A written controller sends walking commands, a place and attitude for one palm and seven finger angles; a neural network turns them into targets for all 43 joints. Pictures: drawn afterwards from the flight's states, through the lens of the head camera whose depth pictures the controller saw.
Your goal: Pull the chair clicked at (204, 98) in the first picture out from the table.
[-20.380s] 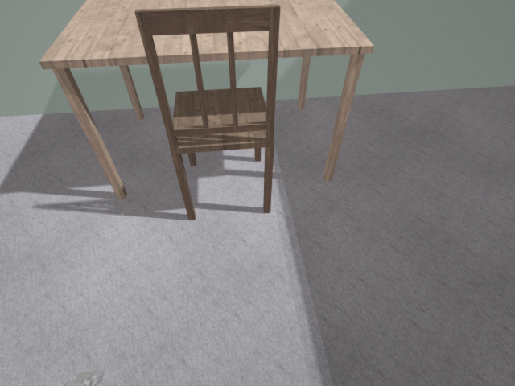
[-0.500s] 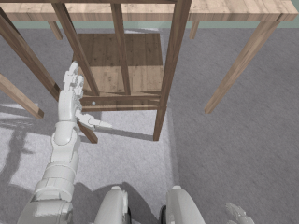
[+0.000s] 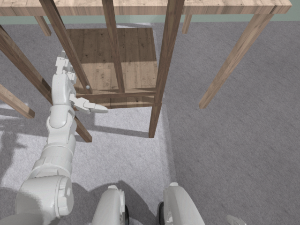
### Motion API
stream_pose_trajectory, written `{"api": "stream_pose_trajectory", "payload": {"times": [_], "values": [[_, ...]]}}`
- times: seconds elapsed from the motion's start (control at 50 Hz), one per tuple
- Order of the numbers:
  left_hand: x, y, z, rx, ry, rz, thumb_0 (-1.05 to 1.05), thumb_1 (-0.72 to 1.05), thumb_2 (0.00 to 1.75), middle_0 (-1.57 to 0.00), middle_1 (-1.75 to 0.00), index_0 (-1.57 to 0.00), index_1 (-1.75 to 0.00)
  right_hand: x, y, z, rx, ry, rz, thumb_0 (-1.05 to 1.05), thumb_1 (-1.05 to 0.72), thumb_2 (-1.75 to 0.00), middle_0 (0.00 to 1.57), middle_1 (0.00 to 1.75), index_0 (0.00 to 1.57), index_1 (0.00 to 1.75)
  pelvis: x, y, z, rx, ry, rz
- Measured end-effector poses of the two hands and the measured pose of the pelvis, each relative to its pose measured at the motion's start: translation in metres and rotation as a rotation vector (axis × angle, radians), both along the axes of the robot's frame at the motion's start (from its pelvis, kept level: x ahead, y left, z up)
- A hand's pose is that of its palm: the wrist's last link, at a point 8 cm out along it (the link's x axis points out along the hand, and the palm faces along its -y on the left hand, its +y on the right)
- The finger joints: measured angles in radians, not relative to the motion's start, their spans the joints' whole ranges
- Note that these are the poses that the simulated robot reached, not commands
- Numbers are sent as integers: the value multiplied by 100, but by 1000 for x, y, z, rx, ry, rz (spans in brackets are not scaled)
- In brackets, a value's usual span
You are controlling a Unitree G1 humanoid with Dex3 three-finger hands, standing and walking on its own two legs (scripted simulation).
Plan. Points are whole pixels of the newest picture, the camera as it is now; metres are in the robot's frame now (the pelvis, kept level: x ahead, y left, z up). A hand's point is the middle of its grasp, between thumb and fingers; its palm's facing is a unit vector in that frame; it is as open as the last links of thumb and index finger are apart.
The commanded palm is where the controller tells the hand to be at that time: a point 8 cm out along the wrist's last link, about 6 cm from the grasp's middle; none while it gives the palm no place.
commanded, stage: push the fingers through the gap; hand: left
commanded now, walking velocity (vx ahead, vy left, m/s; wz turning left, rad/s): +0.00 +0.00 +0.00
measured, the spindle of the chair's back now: (73, 58) +0.53 +0.17 +0.06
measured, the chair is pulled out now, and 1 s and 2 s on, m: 0.00 0.00 0.02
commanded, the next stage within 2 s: hook a spindle and tug to test in 0.64 s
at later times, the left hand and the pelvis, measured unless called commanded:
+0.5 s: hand (88, 78) +0.49 +0.14 +0.03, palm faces +0.03 -1.00 -0.03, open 17.0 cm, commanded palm +0.46 +0.18 +0.03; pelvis +0.00 +0.01 +0.00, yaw -1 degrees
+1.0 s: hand (89, 76) +0.51 +0.14 +0.02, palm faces +0.04 -1.00 -0.03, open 16.2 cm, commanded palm +0.48 +0.18 +0.03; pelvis +0.01 +0.00 +0.00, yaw +0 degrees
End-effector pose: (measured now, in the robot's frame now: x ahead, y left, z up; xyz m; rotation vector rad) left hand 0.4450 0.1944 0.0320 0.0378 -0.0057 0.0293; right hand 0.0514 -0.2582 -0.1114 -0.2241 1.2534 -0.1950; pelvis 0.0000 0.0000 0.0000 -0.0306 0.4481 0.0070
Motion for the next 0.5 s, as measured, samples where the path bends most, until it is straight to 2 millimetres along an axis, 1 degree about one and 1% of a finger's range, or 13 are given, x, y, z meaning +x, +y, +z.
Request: {"api": "stream_pose_trajectory", "payload": {"times": [0.32,0.4,0.5], "values": [[27,0,2,-3,-11,4,-2,-50,30,-7,-8,-6,-8,-25,3,-2,-9,81,-23,1,-91,-89,20,30,20,30,-3,4,-5,-11,22,-3],[28,0,1,-3,-7,3,-2,-50,30,-7,-8,-6,-8,-29,4,0,-6,99,-31,1,-91,-89,20,30,20,30,-2,5,-4,-12,25,-5],[25,-1,1,-2,-11,1,-2,-50,30,-6,-8,-6,-8,-31,6,1,1,115,-37,1,-91,-89,20,30,20,30,0,6,-2,-12,24,-7]]}}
